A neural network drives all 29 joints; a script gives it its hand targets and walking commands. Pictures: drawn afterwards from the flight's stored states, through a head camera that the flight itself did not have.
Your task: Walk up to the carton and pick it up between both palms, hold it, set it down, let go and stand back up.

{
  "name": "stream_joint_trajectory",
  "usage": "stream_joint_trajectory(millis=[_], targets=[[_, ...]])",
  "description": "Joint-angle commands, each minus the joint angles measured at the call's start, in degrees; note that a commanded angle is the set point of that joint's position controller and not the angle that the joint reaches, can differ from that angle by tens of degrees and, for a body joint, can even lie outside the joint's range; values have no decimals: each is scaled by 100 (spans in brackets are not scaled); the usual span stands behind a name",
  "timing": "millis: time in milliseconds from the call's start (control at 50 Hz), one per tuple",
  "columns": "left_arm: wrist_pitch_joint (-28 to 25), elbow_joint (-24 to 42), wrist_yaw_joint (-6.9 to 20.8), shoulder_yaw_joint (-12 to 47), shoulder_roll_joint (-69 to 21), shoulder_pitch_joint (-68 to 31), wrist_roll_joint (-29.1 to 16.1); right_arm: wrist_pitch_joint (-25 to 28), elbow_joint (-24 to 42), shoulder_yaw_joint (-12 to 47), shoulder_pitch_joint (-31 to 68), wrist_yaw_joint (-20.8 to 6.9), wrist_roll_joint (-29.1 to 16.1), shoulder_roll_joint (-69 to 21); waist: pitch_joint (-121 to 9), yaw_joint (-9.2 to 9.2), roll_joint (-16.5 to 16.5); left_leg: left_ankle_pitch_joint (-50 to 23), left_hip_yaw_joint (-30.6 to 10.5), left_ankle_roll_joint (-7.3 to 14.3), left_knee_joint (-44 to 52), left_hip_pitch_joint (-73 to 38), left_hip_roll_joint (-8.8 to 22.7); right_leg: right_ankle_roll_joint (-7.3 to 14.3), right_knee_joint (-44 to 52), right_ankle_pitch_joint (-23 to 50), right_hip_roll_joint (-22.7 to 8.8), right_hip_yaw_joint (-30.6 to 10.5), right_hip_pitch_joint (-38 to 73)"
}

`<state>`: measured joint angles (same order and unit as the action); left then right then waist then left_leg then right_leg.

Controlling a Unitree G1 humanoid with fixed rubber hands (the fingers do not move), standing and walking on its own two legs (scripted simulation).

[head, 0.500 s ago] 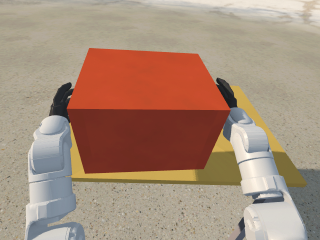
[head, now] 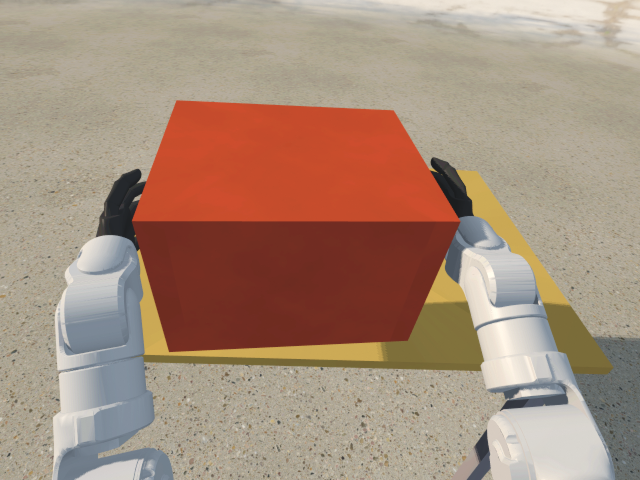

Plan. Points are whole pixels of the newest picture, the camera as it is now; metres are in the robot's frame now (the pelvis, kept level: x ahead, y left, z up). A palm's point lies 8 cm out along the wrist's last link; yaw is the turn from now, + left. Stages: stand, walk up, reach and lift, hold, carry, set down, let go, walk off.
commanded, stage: hold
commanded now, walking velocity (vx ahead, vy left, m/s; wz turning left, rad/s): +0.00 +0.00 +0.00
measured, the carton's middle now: (291, 220) +0.39 +0.02 +0.18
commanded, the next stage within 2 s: none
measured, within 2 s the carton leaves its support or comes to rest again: neither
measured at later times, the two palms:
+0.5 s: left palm (123, 239) +0.33 +0.20 +0.20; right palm (458, 225) +0.35 -0.18 +0.21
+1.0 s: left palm (124, 242) +0.33 +0.20 +0.20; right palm (459, 231) +0.34 -0.18 +0.20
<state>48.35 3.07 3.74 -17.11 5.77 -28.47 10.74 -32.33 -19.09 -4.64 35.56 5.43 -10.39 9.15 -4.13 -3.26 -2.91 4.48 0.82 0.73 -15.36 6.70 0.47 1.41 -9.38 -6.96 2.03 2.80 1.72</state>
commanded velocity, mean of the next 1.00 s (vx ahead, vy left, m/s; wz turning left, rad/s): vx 0.00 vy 0.00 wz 0.00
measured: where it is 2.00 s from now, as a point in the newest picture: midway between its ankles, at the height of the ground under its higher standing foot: outside the picture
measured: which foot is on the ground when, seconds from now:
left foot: down 0.00-1.00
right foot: down 0.00-1.00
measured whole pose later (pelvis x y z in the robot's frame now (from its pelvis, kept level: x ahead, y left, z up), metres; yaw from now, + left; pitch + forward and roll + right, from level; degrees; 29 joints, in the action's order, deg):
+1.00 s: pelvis +0.00 +0.00 +0.00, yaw +0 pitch -5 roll -1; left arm 46.9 2.0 4.4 -17.2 5.4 -28.3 11.1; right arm -31.2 -18.0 -4.9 33.4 5.6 -9.1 8.4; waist -3.4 -3.3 -2.7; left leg 4.3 0.7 0.7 -15.3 5.7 0.6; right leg 1.6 -10.1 -7.2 2.2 2.9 2.3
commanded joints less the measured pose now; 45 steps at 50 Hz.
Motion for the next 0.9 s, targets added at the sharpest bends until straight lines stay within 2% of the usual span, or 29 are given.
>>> stream_joint_trajectory(millis=[0,20,60,80,120,140,160,200,220,240,260,280,300,320,340,420,480,500,520,540,560,600,640,680,760,780,820,860,880], targets=[[-516,1734,820,2431,-1870,-3658,-1038,541,2023,1543,3863,-561,-579,-1709,-2281,-100,618,-1367,-179,-203,-261,-1949,-66,-108,122,1153,45,54,-650],[-487,1668,820,2403,-1818,-3614,-1001,504,1933,1583,3715,-555,-568,-1738,-2114,-59,618,-1331,-146,-167,-243,-1881,-67,-110,147,1210,-2,40,-613],[-451,1469,818,2382,-1792,-3591,-928,501,1846,1423,3810,-560,-540,-1666,-1786,-119,739,-804,-126,-215,-118,-1647,-44,-98,188,656,3,56,-740],[-430,1382,803,2398,-1852,-3488,-930,530,1887,1415,3821,-575,-469,-1650,-1850,-134,679,-712,-126,-203,-109,-1696,-49,-105,219,524,18,86,-735],[-466,1593,787,2592,-1927,-3709,-1072,579,2072,1551,3996,-588,-516,-1800,-2183,-166,568,-906,-128,-158,-176,-1784,-88,-139,162,809,9,61,-725],[-499,1652,782,2569,-1905,-3650,-1045,599,1982,1518,3910,-604,-556,-1808,-2348,-178,732,-1007,-124,-183,-194,-2032,-83,-138,137,912,8,70,-708],[-530,1672,781,2614,-1941,-3579,-1068,620,2260,1592,3955,-598,-587,-1799,-2494,-158,713,-1337,-137,-180,-261,-2053,-77,-151,122,1189,49,51,-651],[-559,1749,793,2512,-1874,-3629,-1021,550,2179,1598,3763,-567,-524,-1792,-2364,-148,493,-1495,-189,-119,-291,-1998,-57,-156,112,1471,10,18,-566],[-520,1332,831,2249,-1821,-3426,-956,514,2151,1580,3833,-559,-450,-1705,-2129,-68,386,-1208,-205,-96,-255,-1841,-63,-144,130,1209,-2,53,-538],[-493,1268,859,2251,-1823,-3349,-977,495,2152,1601,3757,-553,-434,-1764,-1920,-33,260,-1109,-210,-53,-166,-1709,-30,-187,167,1177,-12,23,-519],[-445,1272,880,2247,-1821,-3335,-950,481,2080,1649,3708,-538,-524,-1797,-1893,10,263,-959,-114,-19,-132,-1601,-105,-224,163,1213,-82,-45,-461],[-429,1436,876,2305,-1903,-3343,-947,504,2214,1623,3712,-531,-536,-1765,-2108,-45,390,-1147,-170,-68,-117,-1744,-71,-188,98,1292,-20,0,-346],[-413,1343,890,2275,-1814,-3391,-906,495,2129,1564,3775,-517,-549,-1722,-1946,-55,482,-993,-131,-97,-135,-1642,-57,-148,135,1179,-49,-34,-464],[-405,1308,887,2223,-1803,-3463,-931,447,2018,1616,3830,-514,-579,-1708,-1707,27,458,-910,-118,-101,-126,-1535,-71,-153,148,1020,-40,12,-560],[-383,1065,892,2122,-1763,-3467,-880,422,1839,1574,3822,-518,-529,-1746,-1498,-8,350,-726,-104,-65,-70,-1527,-65,-179,171,853,-60,12,-684],[-439,1253,887,2189,-1860,-3319,-890,530,2093,1652,3767,-511,-601,-1784,-2007,46,434,-1059,-94,-69,-101,-1785,-75,-193,123,1211,-38,-1,-448],[-527,1528,896,2334,-1851,-3491,-967,555,2256,1690,3771,-499,-577,-1832,-2153,-24,496,-1021,-112,-69,-141,-1802,-111,-165,117,1266,-27,-1,-501],[-546,1484,890,2332,-1848,-3541,-944,566,2117,1699,3820,-499,-594,-1849,-2000,-23,492,-1110,-105,-99,-136,-1704,-81,-171,118,1286,23,24,-499],[-531,1197,899,2196,-1797,-3485,-889,544,1994,1584,3755,-495,-493,-1812,-1841,-13,496,-853,-63,-61,-135,-1564,-124,-187,122,1133,-63,-7,-508],[-542,1217,913,2185,-1736,-3651,-864,549,1849,1549,3825,-499,-481,-1835,-1739,-100,410,-646,-107,-43,-98,-1495,-81,-178,145,918,-91,-16,-652],[-591,1490,884,2411,-1829,-3785,-985,613,2101,1591,3933,-529,-514,-1898,-2191,-91,503,-630,-66,-49,-111,-1696,-67,-175,137,720,-55,2,-689],[-610,1433,837,2459,-1939,-3656,-1047,630,2241,1662,3992,-538,-496,-1950,-2292,-52,512,-787,-127,-43,-161,-1785,-61,-162,85,886,-13,37,-691],[-584,1468,829,2454,-1915,-3532,-971,597,2037,1587,3677,-545,-511,-1817,-2087,-116,790,-1138,-140,-127,-203,-1888,-60,-104,98,1131,-8,54,-658],[-522,1299,852,2356,-1849,-3562,-908,557,1852,1511,3763,-545,-485,-1754,-1793,-155,728,-835,-152,-132,-168,-1777,-52,-99,204,779,-32,28,-730],[-611,1367,846,2343,-1842,-3401,-953,605,1936,1548,3608,-561,-459,-1746,-1970,-121,631,-1022,-147,-99,-152,-1867,-65,-139,151,1058,-27,73,-662],[-605,1223,866,2292,-1817,-3355,-933,598,1974,1620,3616,-564,-451,-1780,-1908,-49,336,-949,-100,-63,-116,-1729,-89,-172,191,1111,-28,44,-610],[-598,1266,863,2226,-1844,-3241,-870,628,2016,1585,3651,-549,-428,-1804,-1970,-59,474,-973,-144,-48,-100,-1775,-48,-159,150,1107,-32,31,-494],[-618,1603,828,2535,-1990,-3529,-1025,655,2239,1644,3772,-553,-470,-1860,-2071,-105,501,-1132,-160,-106,-129,-1847,-44,-120,159,1113,22,52,-581],[-613,1517,832,2459,-1883,-3529,-947,620,2042,1651,3690,-558,-457,-1805,-2040,-136,526,-1100,-163,-98,-147,-1954,-34,-119,147,1062,3,43,-660]])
